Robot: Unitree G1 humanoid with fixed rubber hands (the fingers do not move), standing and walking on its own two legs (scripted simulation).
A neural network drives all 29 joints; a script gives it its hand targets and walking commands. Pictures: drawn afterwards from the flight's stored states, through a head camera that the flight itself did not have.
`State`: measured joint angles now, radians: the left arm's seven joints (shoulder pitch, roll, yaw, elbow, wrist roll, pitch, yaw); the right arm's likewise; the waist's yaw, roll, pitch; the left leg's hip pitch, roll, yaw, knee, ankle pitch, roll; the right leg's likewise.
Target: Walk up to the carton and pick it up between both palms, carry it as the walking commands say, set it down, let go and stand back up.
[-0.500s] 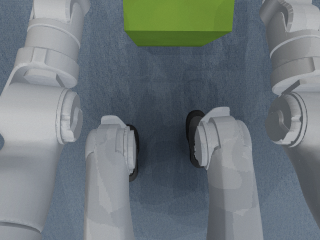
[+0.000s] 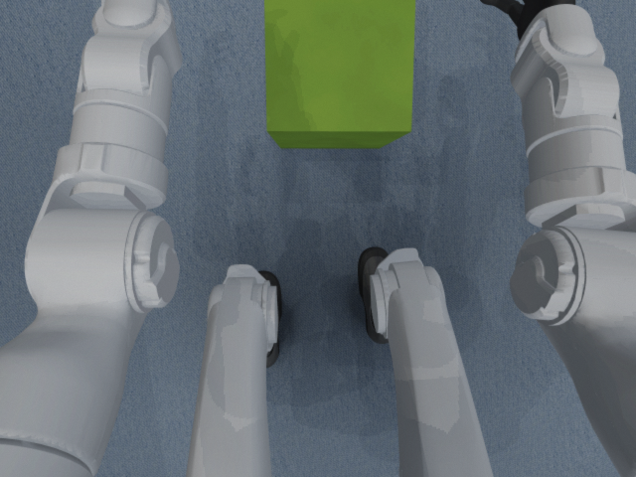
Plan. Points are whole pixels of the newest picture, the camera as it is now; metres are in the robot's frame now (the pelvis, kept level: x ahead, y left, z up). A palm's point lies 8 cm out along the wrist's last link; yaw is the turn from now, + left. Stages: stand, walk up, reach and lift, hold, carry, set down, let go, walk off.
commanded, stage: set down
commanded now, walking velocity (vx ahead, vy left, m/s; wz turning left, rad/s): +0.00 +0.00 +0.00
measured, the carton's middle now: (334, 77) +0.56 -0.06 -0.39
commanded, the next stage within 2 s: let go in 0.56 s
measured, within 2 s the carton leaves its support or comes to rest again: neither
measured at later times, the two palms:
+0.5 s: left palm out of the picture +0.58 +0.13 +0.04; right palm out of the picture +0.53 -0.23 +0.04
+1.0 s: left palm out of the picture +0.46 +0.17 +0.10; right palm out of the picture +0.43 -0.25 +0.09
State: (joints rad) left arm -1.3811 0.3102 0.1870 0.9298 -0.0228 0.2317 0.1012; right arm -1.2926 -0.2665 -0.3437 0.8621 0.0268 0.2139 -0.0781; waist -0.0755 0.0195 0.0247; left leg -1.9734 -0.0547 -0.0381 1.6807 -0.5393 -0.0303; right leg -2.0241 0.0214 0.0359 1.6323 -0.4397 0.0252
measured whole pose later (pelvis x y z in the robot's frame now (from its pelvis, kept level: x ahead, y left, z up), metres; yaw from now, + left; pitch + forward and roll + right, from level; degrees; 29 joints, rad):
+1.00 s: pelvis +0.06 -0.01 +0.20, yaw +0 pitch +35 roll +1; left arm -0.57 0.13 0.20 0.56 0.10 0.15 0.05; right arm -0.52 -0.18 -0.26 0.55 -0.10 0.13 0.08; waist -0.04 0.00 -0.03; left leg -1.09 -0.03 -0.05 0.78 -0.30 -0.03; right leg -1.15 0.01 0.03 0.77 -0.23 0.00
